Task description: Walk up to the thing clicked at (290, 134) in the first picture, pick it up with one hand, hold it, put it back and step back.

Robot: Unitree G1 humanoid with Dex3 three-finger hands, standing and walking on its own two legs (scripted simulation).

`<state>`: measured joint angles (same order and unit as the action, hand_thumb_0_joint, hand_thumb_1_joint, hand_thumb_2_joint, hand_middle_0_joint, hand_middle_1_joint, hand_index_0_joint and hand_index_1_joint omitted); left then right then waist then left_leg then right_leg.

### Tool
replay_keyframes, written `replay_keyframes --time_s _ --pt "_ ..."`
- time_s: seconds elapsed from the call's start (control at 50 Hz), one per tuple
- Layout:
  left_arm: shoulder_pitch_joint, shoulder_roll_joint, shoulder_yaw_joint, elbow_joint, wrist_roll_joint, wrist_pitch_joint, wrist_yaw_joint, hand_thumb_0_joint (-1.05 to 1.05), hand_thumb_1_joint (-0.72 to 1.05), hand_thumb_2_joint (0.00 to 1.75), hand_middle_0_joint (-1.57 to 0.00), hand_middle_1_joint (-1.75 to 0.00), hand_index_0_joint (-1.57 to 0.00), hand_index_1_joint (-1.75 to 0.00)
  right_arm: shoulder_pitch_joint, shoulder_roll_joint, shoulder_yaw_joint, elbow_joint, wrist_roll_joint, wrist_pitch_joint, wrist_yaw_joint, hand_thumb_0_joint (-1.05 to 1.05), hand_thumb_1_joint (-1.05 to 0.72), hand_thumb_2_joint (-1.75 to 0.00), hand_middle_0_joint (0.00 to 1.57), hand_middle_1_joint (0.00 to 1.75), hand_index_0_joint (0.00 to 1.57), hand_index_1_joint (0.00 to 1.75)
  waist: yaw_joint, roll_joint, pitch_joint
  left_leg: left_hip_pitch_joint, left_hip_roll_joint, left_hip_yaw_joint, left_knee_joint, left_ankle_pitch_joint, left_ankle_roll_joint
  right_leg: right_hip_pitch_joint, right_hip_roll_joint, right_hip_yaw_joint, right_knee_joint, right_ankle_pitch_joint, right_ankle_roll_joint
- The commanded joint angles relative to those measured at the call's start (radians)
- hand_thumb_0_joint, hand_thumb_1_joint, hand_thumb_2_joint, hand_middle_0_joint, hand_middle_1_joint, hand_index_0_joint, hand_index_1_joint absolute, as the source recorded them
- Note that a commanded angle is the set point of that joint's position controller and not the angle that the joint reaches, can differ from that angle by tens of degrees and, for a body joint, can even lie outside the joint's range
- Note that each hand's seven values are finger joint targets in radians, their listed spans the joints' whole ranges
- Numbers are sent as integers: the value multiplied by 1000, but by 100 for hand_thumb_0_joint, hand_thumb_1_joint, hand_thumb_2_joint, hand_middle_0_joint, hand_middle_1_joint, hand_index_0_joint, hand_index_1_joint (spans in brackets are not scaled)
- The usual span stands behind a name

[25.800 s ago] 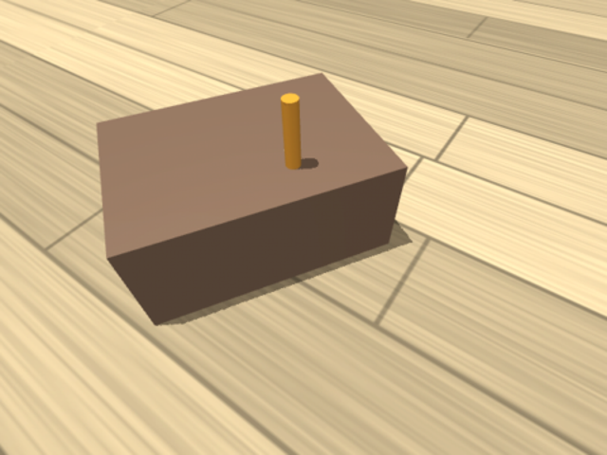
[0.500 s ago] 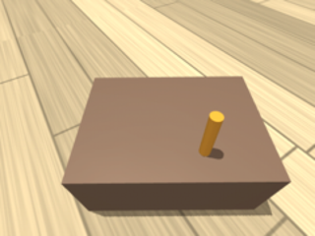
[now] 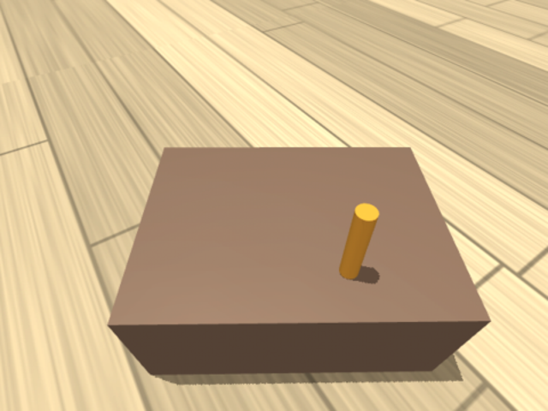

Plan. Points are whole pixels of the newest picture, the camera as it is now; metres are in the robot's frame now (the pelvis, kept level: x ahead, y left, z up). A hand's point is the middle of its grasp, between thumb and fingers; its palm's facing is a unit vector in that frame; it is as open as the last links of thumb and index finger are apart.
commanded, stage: stand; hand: right
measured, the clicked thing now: (356, 244) +0.55 -0.21 -0.23
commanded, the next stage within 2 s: step back in 1.52 s
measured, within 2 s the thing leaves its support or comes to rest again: neither
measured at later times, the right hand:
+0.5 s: hand out of the picture +0.08 -0.24 -0.16, palm faces -0.03 +0.94 -0.34, open 7.4 cm
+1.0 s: hand out of the picture +0.07 -0.25 -0.16, palm faces -0.02 +0.94 -0.34, open 7.4 cm
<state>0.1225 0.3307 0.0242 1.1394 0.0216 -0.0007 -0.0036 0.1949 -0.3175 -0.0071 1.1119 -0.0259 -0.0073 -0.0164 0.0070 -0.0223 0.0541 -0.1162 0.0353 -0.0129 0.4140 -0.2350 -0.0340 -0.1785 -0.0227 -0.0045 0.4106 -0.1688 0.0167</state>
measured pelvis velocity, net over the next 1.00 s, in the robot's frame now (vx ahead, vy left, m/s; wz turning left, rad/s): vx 0.01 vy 0.00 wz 0.00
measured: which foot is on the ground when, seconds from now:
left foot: down 0.00-1.00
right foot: down 0.00-1.00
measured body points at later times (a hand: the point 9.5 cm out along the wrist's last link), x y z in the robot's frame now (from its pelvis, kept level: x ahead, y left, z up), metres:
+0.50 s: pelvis +0.01 +0.01 +0.00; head +0.02 +0.01 +0.45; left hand +0.08 +0.30 -0.14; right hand +0.08 -0.29 -0.13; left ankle +0.00 +0.14 -0.74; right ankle +0.04 -0.13 -0.74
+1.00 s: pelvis +0.01 +0.00 +0.00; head +0.02 +0.00 +0.45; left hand +0.08 +0.30 -0.13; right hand +0.07 -0.30 -0.13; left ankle +0.00 +0.14 -0.74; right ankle +0.04 -0.13 -0.74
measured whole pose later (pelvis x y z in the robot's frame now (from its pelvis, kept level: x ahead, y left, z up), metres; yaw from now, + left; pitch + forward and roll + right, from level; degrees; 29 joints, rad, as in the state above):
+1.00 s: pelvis +0.01 +0.00 +0.00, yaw +0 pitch -3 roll +0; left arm 0.11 0.34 0.01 1.17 0.02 -0.01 -0.01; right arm 0.14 -0.34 -0.01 1.15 -0.01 -0.01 0.00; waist 0.00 0.00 0.06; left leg -0.07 0.03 0.00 0.33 -0.21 -0.03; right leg -0.14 -0.03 0.00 0.34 -0.15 0.02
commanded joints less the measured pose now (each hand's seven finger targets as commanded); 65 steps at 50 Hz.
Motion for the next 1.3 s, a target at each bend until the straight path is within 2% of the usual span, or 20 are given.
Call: replay_keyframes --time_s 0.0,0.02,0.08,0.16,0.22,0.34,0.4,0.46,0.58,0.64,0.72,0.74,0.86,0.9,0.94,0.98,1.08,1.12,1.16,1.28 --pt "-31 183 25 -37 -5 -19 11 0 90 90 -20 -30 -20 -30 -52 -207 -37 -44 1 -21 -9 0 -90 -90 20 30 20 30 13 34 4 -115 72 -84 -141 -76 53 45 -71 93 -91 -80 -31" --pt "-29 185 23 -35 -4 -19 10 0 90 90 -20 -30 -20 -30 -48 -210 -36 -43 2 -20 -8 0 -90 -90 20 30 20 30 11 34 9 -121 70 -83 -144 -108 54 37 -72 97 -102 -101 -28" --pt "-39 189 22 -32 -5 -20 11 0 90 90 -20 -30 -20 -30 -53 -213 -36 -39 3 -21 -7 0 -90 -90 20 30 20 30 7 17 -7 -82 69 -75 -130 -44 52 27 -80 103 -106 -82 -30" --pt "-37 189 16 -24 -7 -27 15 0 90 90 -20 -30 -20 -30 -56 -220 -36 -33 6 -23 -7 0 -90 -90 20 30 20 30 -1 7 -42 -39 79 -72 -109 83 57 53 -89 98 -103 30 -30" --pt "-35 192 14 -18 -9 -27 16 0 90 90 -20 -30 -20 -30 -56 -220 -33 -26 8 -21 -7 0 -90 -90 20 30 20 30 -2 12 -41 -30 80 -68 -113 83 57 52 -90 95 -107 38 -30" --pt "-33 198 12 -15 -11 -29 19 0 90 90 -20 -30 -20 -30 -67 -220 -31 -18 13 -19 -8 0 -90 -90 20 30 20 30 -6 10 -77 6 87 -58 -104 193 52 84 -101 89 -90 181 -28" --pt "-35 194 12 -15 -12 -25 18 0 90 90 -20 -30 -20 -30 -70 -225 -29 -12 11 -19 -10 0 -90 -90 20 30 20 30 -1 28 -68 -9 89 -57 -118 187 50 100 -102 84 -89 175 -27" --pt "-38 197 13 -15 -12 -27 19 0 90 90 -20 -30 -20 -30 -77 -223 -28 -14 13 -20 -9 0 -90 -90 20 30 20 30 -2 22 -78 2 90 -55 -118 225 48 109 -102 78 -85 202 -24" --pt "-46 195 13 -18 -9 -28 19 0 90 90 -20 -30 -20 -30 -95 -226 -31 -17 14 -20 -7 0 -90 -90 20 30 20 30 -1 8 -65 12 91 -57 -126 222 45 97 -101 70 -97 190 -20" --pt "-56 200 15 -20 -9 -26 18 0 90 90 -20 -30 -20 -30 -106 -229 -34 -18 11 -16 -5 0 -90 -90 20 30 20 30 -1 14 -34 -16 87 -56 -140 129 45 76 -96 74 -122 92 -19" --pt "-60 206 18 -25 -10 -28 16 0 90 90 -20 -30 -20 -30 -100 -230 -34 -19 11 -17 -1 0 -90 -90 20 30 20 30 -5 26 -41 -26 85 -53 -146 92 48 91 -102 87 -128 75 -24" --pt "-53 205 17 -24 -9 -29 16 0 90 90 -20 -30 -20 -30 -110 -231 -36 -20 11 -17 0 0 -90 -90 20 30 20 30 1 22 -37 -20 86 -57 -146 93 48 83 -99 84 -129 74 -23" --pt "-62 211 18 -34 -13 -31 16 0 90 90 -20 -30 -20 -30 -98 -237 -35 -18 12 -18 1 0 -90 -90 20 30 20 30 -5 31 -62 -13 88 -53 -146 123 47 104 -105 88 -123 119 -27" --pt "-50 211 17 -31 -12 -29 15 0 90 90 -20 -30 -20 -30 -103 -231 -34 -19 12 -18 1 0 -90 -90 20 30 20 30 -1 27 -51 -9 86 -54 -156 96 47 79 -101 85 -127 83 -26" --pt "-58 215 18 -31 -13 -28 13 0 90 90 -20 -30 -20 -30 -99 -235 -34 -18 12 -20 1 0 -90 -90 20 30 20 30 -4 29 -52 -6 91 -58 -155 108 48 85 -103 88 -119 100 -31" --pt "-52 213 16 -34 -10 -27 14 0 90 90 -20 -30 -20 -30 -100 -235 -34 -18 13 -18 2 0 -90 -90 20 30 20 30 -2 16 -53 -1 92 -60 -156 111 45 71 -99 83 -122 72 -30" --pt "-45 214 13 -36 -12 -31 14 0 90 90 -20 -30 -20 -30 -91 -239 -36 -18 12 -16 4 0 -90 -90 20 30 20 30 -6 10 -59 -6 91 -55 -144 112 50 83 -104 91 -123 93 -29" --pt "-46 217 14 -34 -11 -29 14 0 90 90 -20 -30 -20 -30 -87 -234 -34 -16 12 -14 4 0 -90 -90 20 30 20 30 -7 13 -30 -28 82 -53 -152 50 49 64 -100 92 -138 26 -26" --pt "-47 225 16 -35 -11 -28 15 0 90 90 -20 -30 -20 -30 -88 -228 -34 -18 11 -13 6 0 -90 -90 20 30 20 30 -6 0 -37 -28 83 -55 -154 57 50 66 -100 90 -134 24 -30" --pt "-45 223 17 -41 -15 -33 14 0 90 90 -20 -30 -20 -30 -80 -237 -34 -22 14 -19 4 0 -90 -90 20 30 20 30 -9 22 -75 0 92 -54 -143 164 48 104 -110 90 -107 172 -32"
